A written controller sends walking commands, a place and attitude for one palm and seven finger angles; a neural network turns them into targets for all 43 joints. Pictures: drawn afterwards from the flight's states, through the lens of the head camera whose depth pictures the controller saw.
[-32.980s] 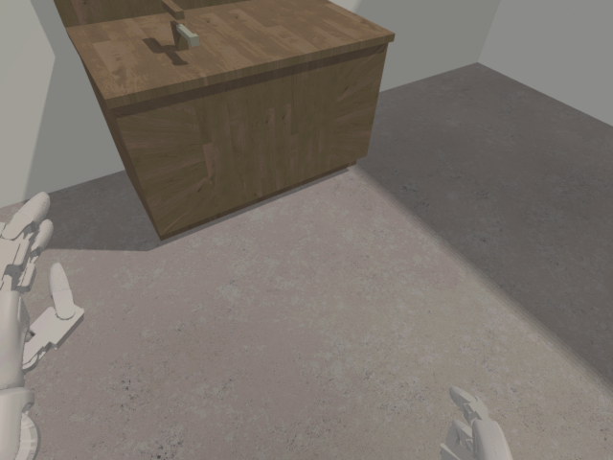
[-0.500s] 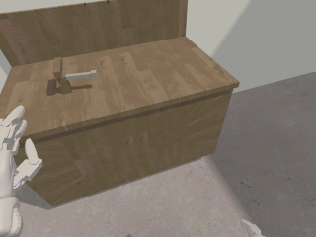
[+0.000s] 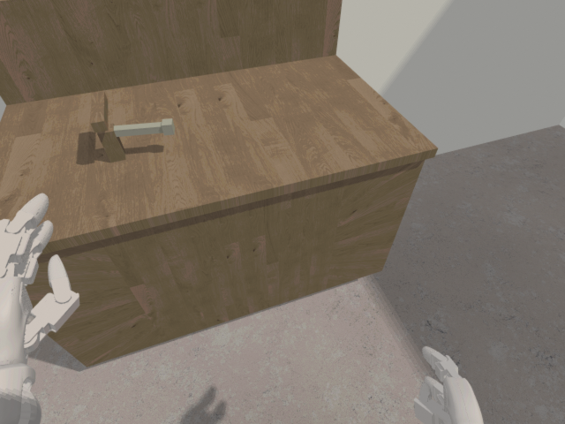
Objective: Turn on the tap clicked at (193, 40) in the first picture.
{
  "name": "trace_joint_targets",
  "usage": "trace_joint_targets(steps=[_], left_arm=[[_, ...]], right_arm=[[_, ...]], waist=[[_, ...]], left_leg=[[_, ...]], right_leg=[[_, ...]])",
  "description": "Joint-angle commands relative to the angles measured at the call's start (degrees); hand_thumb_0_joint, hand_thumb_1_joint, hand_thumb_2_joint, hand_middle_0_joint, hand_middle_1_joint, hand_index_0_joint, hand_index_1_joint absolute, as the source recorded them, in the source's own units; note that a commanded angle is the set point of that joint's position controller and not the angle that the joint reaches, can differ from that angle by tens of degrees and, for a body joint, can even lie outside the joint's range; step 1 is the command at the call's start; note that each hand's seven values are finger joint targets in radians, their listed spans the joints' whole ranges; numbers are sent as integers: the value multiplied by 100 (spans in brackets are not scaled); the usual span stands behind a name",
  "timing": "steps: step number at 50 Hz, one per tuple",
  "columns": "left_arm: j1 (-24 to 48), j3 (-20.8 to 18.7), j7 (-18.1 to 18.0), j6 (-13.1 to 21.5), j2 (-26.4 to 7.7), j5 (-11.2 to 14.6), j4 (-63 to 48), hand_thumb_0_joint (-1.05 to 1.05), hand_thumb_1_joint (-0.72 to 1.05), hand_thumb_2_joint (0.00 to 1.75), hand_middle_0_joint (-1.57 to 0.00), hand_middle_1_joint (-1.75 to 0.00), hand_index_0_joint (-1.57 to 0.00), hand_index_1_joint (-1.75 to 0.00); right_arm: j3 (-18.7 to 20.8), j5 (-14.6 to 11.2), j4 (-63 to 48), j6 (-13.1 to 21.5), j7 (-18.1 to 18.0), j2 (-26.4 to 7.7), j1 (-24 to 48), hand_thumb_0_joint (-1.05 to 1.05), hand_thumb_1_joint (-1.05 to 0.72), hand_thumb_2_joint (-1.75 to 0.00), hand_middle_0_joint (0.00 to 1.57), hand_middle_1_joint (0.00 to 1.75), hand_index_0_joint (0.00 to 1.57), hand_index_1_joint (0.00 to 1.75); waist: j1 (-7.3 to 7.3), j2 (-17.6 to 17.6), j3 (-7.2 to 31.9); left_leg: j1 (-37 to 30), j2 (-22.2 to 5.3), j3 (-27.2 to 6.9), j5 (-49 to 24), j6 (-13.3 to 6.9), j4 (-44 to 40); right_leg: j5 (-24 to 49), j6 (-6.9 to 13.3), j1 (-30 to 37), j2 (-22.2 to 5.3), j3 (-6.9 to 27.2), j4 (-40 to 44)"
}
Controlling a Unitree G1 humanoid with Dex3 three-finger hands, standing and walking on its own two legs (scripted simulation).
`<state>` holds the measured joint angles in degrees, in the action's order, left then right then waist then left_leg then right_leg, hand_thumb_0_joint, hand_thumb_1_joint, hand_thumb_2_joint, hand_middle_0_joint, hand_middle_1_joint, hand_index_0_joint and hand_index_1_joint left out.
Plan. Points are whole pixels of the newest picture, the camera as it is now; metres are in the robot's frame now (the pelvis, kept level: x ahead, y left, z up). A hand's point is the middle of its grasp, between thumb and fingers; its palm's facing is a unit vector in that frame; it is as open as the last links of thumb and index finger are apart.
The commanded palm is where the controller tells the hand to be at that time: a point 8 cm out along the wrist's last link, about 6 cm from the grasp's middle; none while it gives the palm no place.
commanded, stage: stop stepping back and stand still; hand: left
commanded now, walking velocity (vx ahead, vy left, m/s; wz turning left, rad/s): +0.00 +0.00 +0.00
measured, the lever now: (168, 126) +0.74 +0.33 +0.01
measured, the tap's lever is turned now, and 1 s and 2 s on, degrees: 79 79 79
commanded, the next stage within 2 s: stand and check the lever's angle in 0.52 s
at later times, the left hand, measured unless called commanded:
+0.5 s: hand (45, 294) +0.21 +0.27 +0.16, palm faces +0.39 -0.85 -0.35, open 7.5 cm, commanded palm +0.16 +0.30 +0.18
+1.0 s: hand (47, 295) +0.21 +0.26 +0.16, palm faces +0.40 -0.84 -0.36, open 7.5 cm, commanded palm +0.16 +0.30 +0.18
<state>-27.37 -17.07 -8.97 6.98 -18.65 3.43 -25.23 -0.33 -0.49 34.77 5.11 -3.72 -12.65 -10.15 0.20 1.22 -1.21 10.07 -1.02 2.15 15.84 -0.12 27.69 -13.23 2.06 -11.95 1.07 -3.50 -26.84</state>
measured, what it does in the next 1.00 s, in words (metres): stands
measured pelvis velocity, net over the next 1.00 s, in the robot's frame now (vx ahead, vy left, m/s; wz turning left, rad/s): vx -0.01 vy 0.02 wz -0.02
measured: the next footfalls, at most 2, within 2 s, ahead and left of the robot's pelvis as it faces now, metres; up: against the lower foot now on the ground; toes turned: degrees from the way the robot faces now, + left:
none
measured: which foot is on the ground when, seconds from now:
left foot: down 0.00-1.00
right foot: down 0.00-1.00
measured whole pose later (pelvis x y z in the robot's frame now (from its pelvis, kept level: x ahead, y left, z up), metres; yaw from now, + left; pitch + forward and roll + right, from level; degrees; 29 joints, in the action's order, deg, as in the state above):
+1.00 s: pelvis -0.01 +0.02 +0.01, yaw -1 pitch -1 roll -1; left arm -26.8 -17.3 -9.5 7.2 -19.0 3.1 -25.3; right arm -0.9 0.3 35.5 3.9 -4.7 -12.0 -10.6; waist 0.5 1.8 -0.2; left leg 10.0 -0.1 3.8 13.0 -1.8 23.8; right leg -8.7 0.3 -11.4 0.4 -1.8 -20.9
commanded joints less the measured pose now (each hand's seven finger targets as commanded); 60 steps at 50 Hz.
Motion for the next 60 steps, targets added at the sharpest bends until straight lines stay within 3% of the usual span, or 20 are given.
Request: trace_joint_targets(steps=[1,10,11,14,17,20,21,25,34,46,50,55,58,60], left_arm=[[697,-780,-120,429,-1190,-48,-1677,0,90,90,-20,-30,-20,-30],[440,-635,-92,363,-909,-15,-1180,0,90,90,-20,-30,-20,-30],[424,-599,-73,343,-873,-17,-1111,0,90,90,-20,-30,-20,-30],[489,-605,-79,350,-907,-32,-1126,0,90,90,-20,-30,-20,-30],[650,-655,-94,387,-1015,-49,-1392,0,90,90,-20,-30,-20,-30],[598,-677,-118,397,-1030,-47,-1426,0,90,90,-20,-30,-20,-30],[649,-695,-114,403,-1069,-57,-1523,0,90,90,-20,-30,-20,-30],[481,-668,-126,403,-977,-48,-1314,0,90,90,-20,-30,-20,-30],[601,-579,-115,405,-911,-81,-1102,0,90,90,-20,-30,-20,-30],[504,-668,-130,385,-987,-72,-1239,0,90,90,-20,-30,-20,-30],[379,-633,-113,340,-924,-42,-1042,0,90,90,-20,-30,-20,-30],[501,-611,-108,328,-944,-43,-1078,0,90,90,-20,-30,-20,-30],[617,-639,-119,354,-1007,-60,-1295,0,90,90,-20,-30,-20,-30],[560,-656,-131,351,-1023,-52,-1298,0,90,90,-20,-30,-20,-30]], right_arm=[[222,21,-971,282,-62,-656,640,0,-90,-90,20,30,20,30],[210,20,-957,215,-48,-601,587,0,-90,-90,20,30,20,30],[202,34,-972,216,-55,-613,614,0,-90,-90,20,30,20,30],[193,39,-960,189,-61,-608,595,0,-90,-90,20,30,20,30],[192,52,-964,197,-86,-612,638,0,-90,-90,20,30,20,30],[193,59,-957,205,-95,-602,640,0,-90,-90,20,30,20,30],[198,63,-973,207,-104,-620,671,0,-90,-90,20,30,20,30],[209,57,-921,209,-101,-597,632,0,-90,-90,20,30,20,30],[227,55,-899,182,-121,-629,631,0,-90,-90,20,30,20,30],[238,66,-897,200,-136,-626,639,0,-90,-90,20,30,20,30],[229,47,-886,166,-131,-605,625,0,-90,-90,20,30,20,30],[225,47,-907,141,-141,-625,640,0,-90,-90,20,30,20,30],[223,55,-910,143,-149,-636,644,0,-90,-90,20,30,20,30],[224,57,-912,141,-156,-622,652,0,-90,-90,20,30,20,30]], waist=[[9,516,665],[3,87,731],[-6,211,627],[4,55,642],[21,291,713],[39,259,718],[31,450,715],[33,182,697],[13,170,503],[26,236,726],[24,-50,690],[21,32,619],[32,261,705],[41,205,747]], left_leg=[[-144,-516,-628,-1888,-173,-561],[-9,-463,-527,-1266,-101,-728],[43,-442,-550,-1185,-88,-796],[102,-443,-567,-1010,-99,-847],[52,-455,-593,-1220,-65,-926],[69,-447,-596,-1103,-64,-959],[30,-438,-586,-1159,-34,-997],[94,-408,-524,-1050,-57,-904],[276,-380,-557,-316,-66,-1035],[110,-337,-516,-832,-30,-907],[90,-331,-465,-827,-62,-835],[134,-317,-469,-694,-72,-865],[70,-329,-493,-869,-60,-903],[40,-331,-485,-927,-63,-900]], right_leg=[[1459,-88,394,-454,657,280],[1260,-126,546,-393,642,560],[1173,-116,485,-393,639,585],[1114,-128,513,-371,637,644],[1168,-131,566,-337,552,535],[1101,-138,573,-332,549,575],[1088,-123,546,-322,543,537],[1133,-130,578,-357,589,657],[638,-131,389,-351,658,848],[991,-99,515,-382,661,790],[1036,-126,470,-398,698,877],[899,-126,433,-393,694,936],[1006,-116,518,-360,655,835],[1059,-126,560,-360,627,825]])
